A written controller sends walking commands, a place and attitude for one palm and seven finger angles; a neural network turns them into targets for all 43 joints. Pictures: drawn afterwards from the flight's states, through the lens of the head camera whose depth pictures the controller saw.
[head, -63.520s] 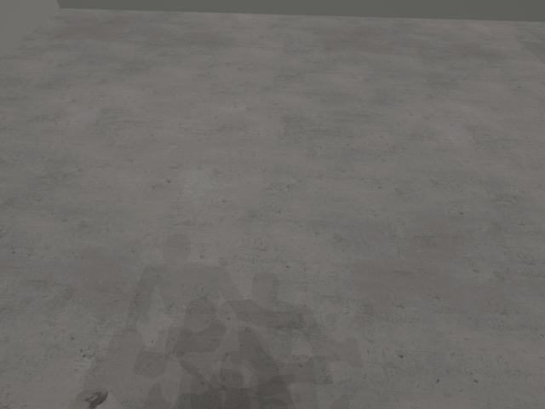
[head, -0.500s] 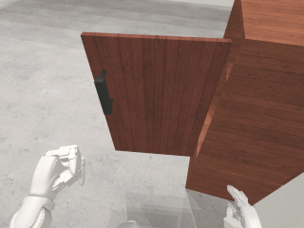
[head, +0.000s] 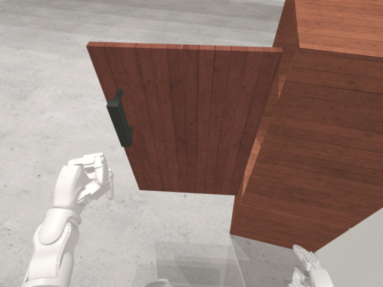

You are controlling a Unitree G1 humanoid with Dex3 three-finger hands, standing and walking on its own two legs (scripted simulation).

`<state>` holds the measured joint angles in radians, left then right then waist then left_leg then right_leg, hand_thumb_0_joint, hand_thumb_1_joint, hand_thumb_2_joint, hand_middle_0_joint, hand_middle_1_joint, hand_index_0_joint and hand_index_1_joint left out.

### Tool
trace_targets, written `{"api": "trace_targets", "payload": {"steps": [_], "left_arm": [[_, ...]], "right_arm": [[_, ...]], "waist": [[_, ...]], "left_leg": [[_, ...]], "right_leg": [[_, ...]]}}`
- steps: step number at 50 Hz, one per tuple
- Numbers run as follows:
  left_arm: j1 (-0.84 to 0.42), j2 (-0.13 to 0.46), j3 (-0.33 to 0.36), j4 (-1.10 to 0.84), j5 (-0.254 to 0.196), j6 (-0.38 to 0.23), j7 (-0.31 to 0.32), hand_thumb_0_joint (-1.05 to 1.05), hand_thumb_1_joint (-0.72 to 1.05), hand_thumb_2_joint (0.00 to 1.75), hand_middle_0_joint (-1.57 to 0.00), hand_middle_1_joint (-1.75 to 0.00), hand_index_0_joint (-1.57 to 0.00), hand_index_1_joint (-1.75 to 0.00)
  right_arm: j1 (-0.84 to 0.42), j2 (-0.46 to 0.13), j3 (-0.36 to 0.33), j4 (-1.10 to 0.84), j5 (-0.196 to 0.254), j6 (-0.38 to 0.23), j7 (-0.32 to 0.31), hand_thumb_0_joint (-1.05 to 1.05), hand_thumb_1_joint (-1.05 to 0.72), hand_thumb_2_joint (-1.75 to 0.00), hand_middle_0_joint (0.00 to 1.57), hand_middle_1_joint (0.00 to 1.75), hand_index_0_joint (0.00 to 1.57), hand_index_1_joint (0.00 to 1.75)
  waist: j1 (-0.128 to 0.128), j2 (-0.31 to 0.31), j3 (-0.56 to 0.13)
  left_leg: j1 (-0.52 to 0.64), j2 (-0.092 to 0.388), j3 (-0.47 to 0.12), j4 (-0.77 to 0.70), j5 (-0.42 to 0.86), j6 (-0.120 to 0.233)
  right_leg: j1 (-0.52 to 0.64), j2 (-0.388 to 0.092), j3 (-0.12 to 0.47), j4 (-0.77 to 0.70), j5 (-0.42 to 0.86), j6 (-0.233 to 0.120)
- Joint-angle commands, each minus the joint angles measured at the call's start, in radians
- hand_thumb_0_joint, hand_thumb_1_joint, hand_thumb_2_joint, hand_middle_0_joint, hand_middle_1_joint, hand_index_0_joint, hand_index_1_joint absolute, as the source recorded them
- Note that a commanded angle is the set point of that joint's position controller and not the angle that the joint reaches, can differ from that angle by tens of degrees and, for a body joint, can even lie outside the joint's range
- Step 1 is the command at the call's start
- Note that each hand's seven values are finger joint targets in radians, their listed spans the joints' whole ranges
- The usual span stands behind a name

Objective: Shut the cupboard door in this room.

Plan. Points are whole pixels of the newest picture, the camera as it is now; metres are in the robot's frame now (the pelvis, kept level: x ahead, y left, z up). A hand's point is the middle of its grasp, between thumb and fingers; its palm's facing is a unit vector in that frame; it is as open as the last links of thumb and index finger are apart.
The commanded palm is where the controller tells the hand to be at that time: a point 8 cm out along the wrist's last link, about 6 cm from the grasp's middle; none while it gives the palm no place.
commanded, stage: bring the fist close to the handle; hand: left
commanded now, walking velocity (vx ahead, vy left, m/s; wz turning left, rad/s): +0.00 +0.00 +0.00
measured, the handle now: (123, 118) +0.47 +0.20 +0.08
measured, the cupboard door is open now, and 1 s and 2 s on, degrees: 100 100 87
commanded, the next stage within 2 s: push the door shut along its arc in 0.84 s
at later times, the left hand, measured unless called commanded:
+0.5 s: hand (130, 150) +0.37 +0.16 +0.08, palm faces -0.02 -1.00 -0.01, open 3.1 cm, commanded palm +0.34 +0.20 +0.08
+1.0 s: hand (133, 153) +0.37 +0.15 +0.08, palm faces -0.01 -1.00 -0.02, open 3.1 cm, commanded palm +0.35 +0.20 +0.08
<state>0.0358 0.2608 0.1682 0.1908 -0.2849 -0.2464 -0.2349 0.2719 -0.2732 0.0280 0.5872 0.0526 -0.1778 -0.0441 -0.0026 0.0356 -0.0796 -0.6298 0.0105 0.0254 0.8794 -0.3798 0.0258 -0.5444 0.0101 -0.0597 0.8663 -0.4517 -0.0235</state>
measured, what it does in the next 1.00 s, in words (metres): stands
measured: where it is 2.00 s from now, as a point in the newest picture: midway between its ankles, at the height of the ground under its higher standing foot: outside the picture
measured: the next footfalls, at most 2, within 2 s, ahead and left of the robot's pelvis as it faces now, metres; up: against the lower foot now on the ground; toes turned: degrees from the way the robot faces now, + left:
none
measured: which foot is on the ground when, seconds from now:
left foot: down 0.00-1.00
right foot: down 0.00-1.00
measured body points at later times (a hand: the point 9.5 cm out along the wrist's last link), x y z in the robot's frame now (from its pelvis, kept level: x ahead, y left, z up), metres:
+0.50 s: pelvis +0.00 +0.01 +0.00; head +0.04 +0.00 +0.45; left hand +0.37 +0.21 +0.09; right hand +0.12 -0.24 -0.11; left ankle +0.04 +0.10 -0.70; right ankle -0.01 -0.10 -0.70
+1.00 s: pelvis -0.01 +0.00 +0.00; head +0.03 -0.01 +0.45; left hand +0.36 +0.20 +0.08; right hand +0.11 -0.25 -0.11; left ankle +0.04 +0.10 -0.70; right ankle -0.01 -0.10 -0.70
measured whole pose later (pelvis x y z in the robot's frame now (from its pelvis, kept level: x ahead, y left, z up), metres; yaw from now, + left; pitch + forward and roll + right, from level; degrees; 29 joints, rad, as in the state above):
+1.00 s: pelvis -0.01 +0.00 +0.00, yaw -1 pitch +8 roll -1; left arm -0.33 0.22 0.14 0.57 -0.19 -0.31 -0.12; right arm 0.28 -0.26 0.02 0.62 0.05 -0.08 -0.02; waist -0.03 0.03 -0.07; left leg -0.65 0.01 0.05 0.86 -0.36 0.03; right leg -0.58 0.01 -0.04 0.86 -0.43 -0.02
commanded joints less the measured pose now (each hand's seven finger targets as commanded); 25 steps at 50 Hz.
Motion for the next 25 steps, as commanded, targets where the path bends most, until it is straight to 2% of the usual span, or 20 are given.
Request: {"api": "trace_targets", "payload": {"steps": [1,3,4,5,6,7,9,10,11,12,13,14,17,18,19,21,22,23,24,25], "left_arm": [[-0.276,0.107,0.019,-0.195,0.002,-0.072,0.005,0.00,0.90,0.90,-1.30,-1.50,-1.30,-1.50],[-0.331,0.122,0.035,-0.172,0.013,-0.075,0.025,0.00,0.90,0.90,-1.30,-1.50,-1.30,-1.50],[-0.335,0.143,0.051,-0.149,0.020,-0.072,0.034,0.00,0.90,0.90,-1.30,-1.50,-1.30,-1.50],[-0.369,0.127,0.038,-0.139,0.026,-0.073,0.042,0.00,0.90,0.90,-1.30,-1.50,-1.30,-1.50],[-0.412,0.103,0.011,-0.141,0.031,-0.076,0.048,0.00,0.90,0.90,-1.30,-1.50,-1.30,-1.50],[-0.419,0.124,0.035,-0.115,0.034,-0.076,0.058,0.00,0.90,0.90,-1.30,-1.50,-1.30,-1.50],[-0.434,0.126,0.030,-0.093,0.050,-0.078,0.072,0.00,0.90,0.90,-1.30,-1.50,-1.30,-1.50],[-0.457,0.098,0.006,-0.079,0.053,-0.075,0.075,0.00,0.90,0.90,-1.30,-1.50,-1.30,-1.50],[-0.474,0.110,0.023,-0.048,0.053,-0.072,0.081,0.00,0.90,0.90,-1.30,-1.50,-1.30,-1.50],[-0.514,0.104,0.014,-0.026,0.055,-0.073,0.084,0.00,0.90,0.90,-1.30,-1.50,-1.30,-1.50],[-0.530,0.115,0.029,0.003,0.056,-0.071,0.086,0.00,0.90,0.90,-1.30,-1.50,-1.30,-1.50],[-0.538,0.157,0.061,0.038,0.060,-0.070,0.091,0.00,0.90,0.90,-1.30,-1.50,-1.30,-1.50],[-0.607,0.116,0.028,0.075,0.063,-0.078,0.087,0.00,0.90,0.90,-1.30,-1.50,-1.30,-1.50],[-0.622,0.123,0.037,0.081,0.063,-0.084,0.090,0.00,0.90,0.90,-1.30,-1.50,-1.30,-1.50],[-0.625,0.138,0.042,0.089,0.071,-0.088,0.092,0.00,0.90,0.90,-1.30,-1.50,-1.30,-1.50],[-0.666,0.082,-0.005,0.090,0.073,-0.098,0.094,0.00,0.90,0.90,-1.30,-1.50,-1.30,-1.50],[-0.689,0.071,-0.013,0.115,0.072,-0.100,0.098,0.00,0.90,0.90,-1.30,-1.50,-1.30,-1.50],[-0.676,0.081,0.000,0.124,0.075,-0.103,0.102,0.00,0.90,0.90,-1.30,-1.50,-1.30,-1.50],[-0.617,0.116,0.037,0.150,0.079,-0.100,0.107,0.00,0.90,0.90,-1.30,-1.50,-1.30,-1.50],[-0.612,0.102,0.023,0.128,0.080,-0.103,0.110,0.00,0.90,0.90,-1.30,-1.50,-1.30,-1.50]], "right_arm": [[-0.056,-0.112,-0.048,-0.144,0.003,-0.050,-0.001,0.00,-0.90,-0.90,0.20,0.30,0.20,0.30],[-0.055,-0.115,-0.051,-0.133,0.001,-0.044,0.000,0.00,-0.90,-0.90,0.20,0.30,0.20,0.30],[-0.049,-0.120,-0.052,-0.128,-0.002,-0.038,-0.001,0.00,-0.90,-0.90,0.20,0.30,0.20,0.30],[-0.055,-0.117,-0.051,-0.129,0.000,-0.035,0.000,0.00,-0.90,-0.90,0.20,0.30,0.20,0.30],[-0.056,-0.113,-0.049,-0.127,0.000,-0.034,0.002,0.00,-0.90,-0.90,0.20,0.30,0.20,0.30],[-0.051,-0.114,-0.050,-0.120,0.000,-0.031,0.003,0.00,-0.90,-0.90,0.20,0.30,0.20,0.30],[-0.046,-0.118,-0.051,-0.118,-0.004,-0.022,0.005,0.00,-0.90,-0.90,0.20,0.30,0.20,0.30],[-0.045,-0.113,-0.050,-0.118,-0.003,-0.019,0.009,0.00,-0.90,-0.90,0.20,0.30,0.20,0.30],[-0.041,-0.115,-0.051,-0.113,-0.003,-0.014,0.008,0.00,-0.90,-0.90,0.20,0.30,0.20,0.30],[-0.038,-0.115,-0.051,-0.107,-0.002,-0.009,0.009,0.00,-0.90,-0.90,0.20,0.30,0.20,0.30],[-0.036,-0.117,-0.052,-0.103,-0.003,-0.006,0.009,0.00,-0.90,-0.90,0.20,0.30,0.20,0.30],[-0.027,-0.125,-0.051,-0.096,-0.007,0.002,0.008,0.00,-0.90,-0.90,0.20,0.30,0.20,0.30],[-0.029,-0.117,-0.051,-0.098,-0.003,0.011,0.013,0.00,-0.90,-0.90,0.20,0.30,0.20,0.30],[-0.024,-0.119,-0.052,-0.097,-0.005,0.014,0.015,0.00,-0.90,-0.90,0.20,0.30,0.20,0.30],[-0.019,-0.124,-0.054,-0.095,-0.007,0.017,0.016,0.00,-0.90,-0.90,0.20,0.30,0.20,0.30],[-0.015,-0.117,-0.057,-0.093,-0.004,0.017,0.021,0.00,-0.90,-0.90,0.20,0.30,0.20,0.30],[-0.009,-0.117,-0.058,-0.085,-0.004,0.018,0.023,0.00,-0.90,-0.90,0.20,0.30,0.20,0.30],[0.000,-0.121,-0.061,-0.084,-0.005,0.020,0.026,0.00,-0.90,-0.90,0.20,0.30,0.20,0.30],[0.003,-0.128,-0.065,-0.087,-0.008,0.023,0.027,0.00,-0.90,-0.90,0.20,0.30,0.20,0.30],[-0.004,-0.123,-0.062,-0.097,-0.006,0.028,0.030,0.00,-0.90,-0.90,0.20,0.30,0.20,0.30]], "waist": [[-0.016,-0.016,-0.220],[-0.018,-0.008,-0.226],[-0.014,-0.028,-0.224],[-0.018,-0.026,-0.226],[-0.021,0.006,-0.237],[-0.016,-0.002,-0.239],[-0.011,0.004,-0.266],[-0.018,0.005,-0.267],[-0.017,-0.017,-0.265],[-0.029,-0.034,-0.262],[-0.024,-0.027,-0.259],[-0.019,-0.055,-0.257],[-0.027,-0.035,-0.265],[-0.019,-0.009,-0.285],[-0.020,-0.015,-0.299],[-0.031,0.008,-0.313],[-0.039,-0.001,-0.298],[-0.031,-0.016,-0.309],[-0.014,-0.048,-0.312],[-0.014,-0.027,-0.312]], "left_leg": [[0.175,-0.007,-0.048,-0.121,0.189,0.006],[0.184,-0.006,-0.050,-0.124,0.176,0.004],[0.178,-0.003,-0.053,-0.126,0.168,0.005],[0.181,-0.003,-0.054,-0.131,0.160,0.004],[0.193,-0.004,-0.052,-0.129,0.163,0.004],[0.194,-0.002,-0.056,-0.133,0.161,0.001],[0.209,0.000,-0.059,-0.133,0.190,0.001],[0.217,0.000,-0.054,-0.132,0.193,0.001],[0.205,0.001,-0.055,-0.132,0.193,0.000],[0.203,0.002,-0.053,-0.131,0.186,0.001],[0.197,0.001,-0.050,-0.129,0.177,0.000],[0.180,0.001,-0.052,-0.129,0.178,0.003],[0.191,0.000,-0.045,-0.129,0.184,0.001],[0.201,0.000,-0.048,-0.128,0.198,-0.001],[0.209,0.003,-0.051,-0.123,0.214,-0.001],[0.237,0.006,-0.053,-0.118,0.235,-0.004],[0.236,0.008,-0.055,-0.115,0.224,-0.004],[0.232,0.007,-0.055,-0.117,0.220,-0.005],[0.220,0.007,-0.055,-0.120,0.227,-0.003],[0.221,0.005,-0.048,-0.126,0.237,-0.002]], "right_leg": [[0.038,0.000,0.042,-0.128,0.297,0.008],[0.022,0.002,0.040,-0.127,0.279,0.006],[0.026,0.005,0.039,-0.127,0.265,0.005],[0.018,0.003,0.038,-0.128,0.255,0.005],[0.013,0.002,0.039,-0.125,0.259,0.004],[0.015,0.004,0.036,-0.125,0.255,0.001],[0.025,0.006,0.033,-0.116,0.278,-0.001],[0.019,0.004,0.031,-0.118,0.287,0.001],[0.024,0.005,0.032,-0.120,0.290,0.001],[0.015,0.006,0.031,-0.122,0.287,0.004],[0.013,0.006,0.035,-0.124,0.280,0.004],[0.027,0.007,0.038,-0.126,0.280,0.003],[0.020,0.005,0.039,-0.126,0.293,0.003],[0.021,0.005,0.039,-0.120,0.303,0.000],[0.024,0.007,0.036,-0.114,0.312,-0.001],[-0.002,0.007,0.030,-0.108,0.322,-0.002],[-0.020,0.009,0.029,-0.112,0.314,0.000],[-0.014,0.011,0.029,-0.110,0.309,0.000],[0.008,0.013,0.030,-0.111,0.315,-0.001],[0.016,0.008,0.031,-0.112,0.329,-0.001]]}}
